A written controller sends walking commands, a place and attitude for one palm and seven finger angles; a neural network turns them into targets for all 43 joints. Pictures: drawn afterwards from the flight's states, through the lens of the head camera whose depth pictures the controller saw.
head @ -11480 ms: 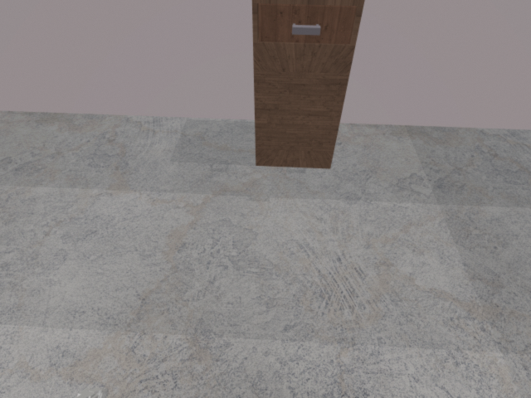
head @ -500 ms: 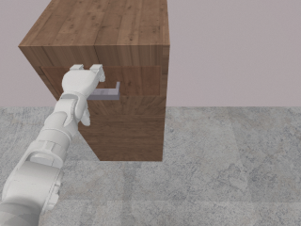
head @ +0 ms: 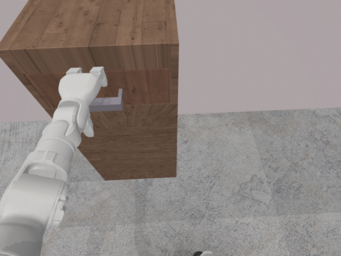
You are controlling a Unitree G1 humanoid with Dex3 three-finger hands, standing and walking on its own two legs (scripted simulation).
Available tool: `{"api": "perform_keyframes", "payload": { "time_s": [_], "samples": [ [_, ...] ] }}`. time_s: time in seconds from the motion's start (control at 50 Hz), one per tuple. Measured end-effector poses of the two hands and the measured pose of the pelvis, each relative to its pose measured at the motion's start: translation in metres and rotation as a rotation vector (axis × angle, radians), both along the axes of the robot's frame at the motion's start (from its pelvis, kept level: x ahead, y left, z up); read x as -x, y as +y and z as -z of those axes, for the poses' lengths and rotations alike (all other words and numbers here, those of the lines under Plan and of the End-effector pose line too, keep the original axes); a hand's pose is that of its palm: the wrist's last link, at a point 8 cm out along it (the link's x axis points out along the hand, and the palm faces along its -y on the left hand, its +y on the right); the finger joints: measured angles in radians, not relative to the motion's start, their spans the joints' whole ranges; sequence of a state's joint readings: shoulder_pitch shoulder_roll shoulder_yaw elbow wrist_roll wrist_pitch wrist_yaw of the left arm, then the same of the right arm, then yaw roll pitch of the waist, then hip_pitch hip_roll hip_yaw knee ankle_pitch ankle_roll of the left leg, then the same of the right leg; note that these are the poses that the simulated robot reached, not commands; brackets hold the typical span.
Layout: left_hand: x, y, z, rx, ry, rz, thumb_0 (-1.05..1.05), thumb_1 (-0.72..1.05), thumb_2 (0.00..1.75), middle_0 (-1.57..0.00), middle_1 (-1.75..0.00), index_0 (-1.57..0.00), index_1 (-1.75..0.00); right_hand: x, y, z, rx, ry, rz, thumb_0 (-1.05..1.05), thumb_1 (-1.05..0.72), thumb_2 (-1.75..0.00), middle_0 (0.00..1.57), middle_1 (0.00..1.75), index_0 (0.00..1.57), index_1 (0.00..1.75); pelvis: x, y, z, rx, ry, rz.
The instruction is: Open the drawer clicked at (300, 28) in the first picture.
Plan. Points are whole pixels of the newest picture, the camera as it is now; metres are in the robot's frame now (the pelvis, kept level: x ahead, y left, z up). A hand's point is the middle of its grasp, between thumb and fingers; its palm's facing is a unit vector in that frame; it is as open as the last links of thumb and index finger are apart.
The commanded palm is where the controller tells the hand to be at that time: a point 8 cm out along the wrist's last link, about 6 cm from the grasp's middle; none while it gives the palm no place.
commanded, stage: move the hooked fingers above the handle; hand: left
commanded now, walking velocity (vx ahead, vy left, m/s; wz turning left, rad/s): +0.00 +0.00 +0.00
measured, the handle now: (103, 98) +0.54 +0.18 +0.01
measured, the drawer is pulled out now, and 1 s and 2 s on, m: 0.00 0.00 0.00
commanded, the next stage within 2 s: lower the fingers behind the handle in 0.36 s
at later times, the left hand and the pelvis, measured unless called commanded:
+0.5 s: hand (92, 98) +0.49 +0.18 +0.07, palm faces -0.01 -0.01 -1.00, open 13.8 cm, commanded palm +0.47 +0.20 +0.12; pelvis +0.01 +0.00 +0.00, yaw +0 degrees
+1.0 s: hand (96, 105) +0.49 +0.18 +0.04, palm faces -0.02 -0.01 -1.00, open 13.8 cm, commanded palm +0.47 +0.19 +0.09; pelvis +0.01 +0.00 -0.01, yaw +0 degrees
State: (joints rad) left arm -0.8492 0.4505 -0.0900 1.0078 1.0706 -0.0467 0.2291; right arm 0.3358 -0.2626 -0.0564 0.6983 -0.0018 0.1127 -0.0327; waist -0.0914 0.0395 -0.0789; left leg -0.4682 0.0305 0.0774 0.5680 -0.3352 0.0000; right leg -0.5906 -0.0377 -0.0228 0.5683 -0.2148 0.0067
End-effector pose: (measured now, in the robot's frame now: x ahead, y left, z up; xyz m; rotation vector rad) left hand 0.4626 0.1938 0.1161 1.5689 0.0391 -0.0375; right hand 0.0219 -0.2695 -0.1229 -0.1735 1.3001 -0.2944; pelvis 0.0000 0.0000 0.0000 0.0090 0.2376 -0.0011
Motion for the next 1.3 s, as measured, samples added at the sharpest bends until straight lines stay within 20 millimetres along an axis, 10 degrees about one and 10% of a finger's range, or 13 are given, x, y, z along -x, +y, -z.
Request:
{"api": "perform_keyframes", "payload": {
  "time_s": [0.38, 1.3],
  "samples": [
    [-0.003, -0.009, -0.005, 0.014, -0.008, 0.023, 0.0, -0.49, 0.3, -0.32, -1.21, -0.32, -1.2, -0.026, 0.002, 0.0, -0.004, -0.046, -0.039, 0.0, -0.91, -0.9, 0.2, 0.3, 0.21, 0.3, -0.004, 0.001, 0.0, 0.002, 0.0, -0.01],
    [-0.003, -0.002, 0.037, 0.007, -0.006, 0.007, 0.0, -0.49, 0.3, -0.29, -1.23, -0.32, -1.2, 0.009, -0.004, 0.009, 0.022, 0.025, -0.017, 0.0, -0.91, -0.9, 0.2, 0.3, 0.21, 0.3, 0.003, 0.0, 0.013, 0.002, 0.068, -0.003]
  ]
}}
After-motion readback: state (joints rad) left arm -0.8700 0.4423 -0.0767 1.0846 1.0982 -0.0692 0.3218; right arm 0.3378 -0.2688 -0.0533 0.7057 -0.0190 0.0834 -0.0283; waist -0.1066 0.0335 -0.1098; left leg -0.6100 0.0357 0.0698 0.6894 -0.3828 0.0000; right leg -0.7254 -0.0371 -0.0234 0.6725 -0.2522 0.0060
